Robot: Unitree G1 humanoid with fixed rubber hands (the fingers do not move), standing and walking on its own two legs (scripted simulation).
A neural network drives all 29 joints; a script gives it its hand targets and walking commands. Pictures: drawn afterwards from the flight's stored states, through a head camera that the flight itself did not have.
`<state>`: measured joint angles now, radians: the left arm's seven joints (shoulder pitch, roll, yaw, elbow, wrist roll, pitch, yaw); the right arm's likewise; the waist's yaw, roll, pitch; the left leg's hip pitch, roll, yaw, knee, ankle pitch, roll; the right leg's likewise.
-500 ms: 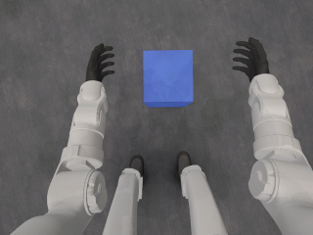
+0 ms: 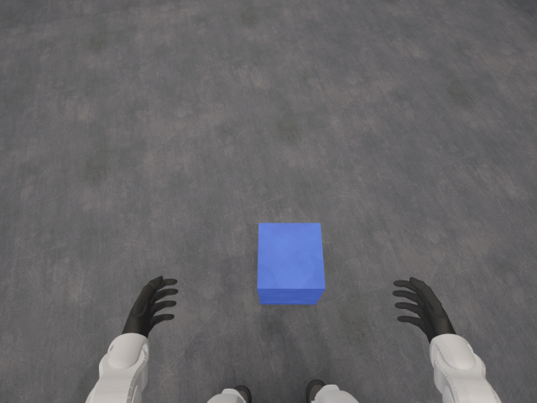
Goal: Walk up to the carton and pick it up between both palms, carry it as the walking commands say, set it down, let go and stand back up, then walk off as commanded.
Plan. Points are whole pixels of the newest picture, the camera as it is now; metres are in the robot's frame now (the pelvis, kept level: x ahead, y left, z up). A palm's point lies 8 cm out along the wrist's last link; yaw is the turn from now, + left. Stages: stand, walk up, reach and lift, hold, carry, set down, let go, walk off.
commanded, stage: let go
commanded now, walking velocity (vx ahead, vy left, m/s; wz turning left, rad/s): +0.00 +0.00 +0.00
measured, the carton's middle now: (288, 265) +0.49 -0.04 -0.64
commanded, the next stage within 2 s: stand in 0.60 s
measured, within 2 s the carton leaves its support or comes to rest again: neither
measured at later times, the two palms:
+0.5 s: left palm (116, 361) +0.19 +0.23 -0.05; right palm (454, 366) +0.18 -0.23 -0.05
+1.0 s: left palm (80, 386) +0.16 +0.29 -0.08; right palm (490, 377) +0.17 -0.29 -0.07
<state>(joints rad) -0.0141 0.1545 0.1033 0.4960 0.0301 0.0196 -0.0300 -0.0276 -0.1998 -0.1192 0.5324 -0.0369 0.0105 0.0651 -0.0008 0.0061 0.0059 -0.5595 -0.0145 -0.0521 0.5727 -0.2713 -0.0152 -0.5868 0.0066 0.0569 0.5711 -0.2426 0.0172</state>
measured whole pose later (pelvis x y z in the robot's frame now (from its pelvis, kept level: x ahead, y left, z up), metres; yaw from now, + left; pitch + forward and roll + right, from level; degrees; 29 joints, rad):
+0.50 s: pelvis +0.02 +0.01 +0.01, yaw +0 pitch -5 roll +0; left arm 0.21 0.19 0.04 0.42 0.04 0.14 -0.07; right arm 0.22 -0.21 -0.06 0.42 -0.01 0.14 0.09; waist -0.01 0.01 0.11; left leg -0.06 -0.01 -0.06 0.45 -0.30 0.00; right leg -0.08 0.00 0.05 0.44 -0.27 0.02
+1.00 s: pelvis +0.04 +0.00 +0.01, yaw +1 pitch +0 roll -1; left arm 0.19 0.33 0.04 0.74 0.04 0.02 0.02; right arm 0.20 -0.34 -0.04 0.70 -0.04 0.02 -0.02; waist 0.00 0.01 0.01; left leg -0.17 0.00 -0.07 0.51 -0.34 -0.01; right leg -0.19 0.01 0.04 0.50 -0.30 0.01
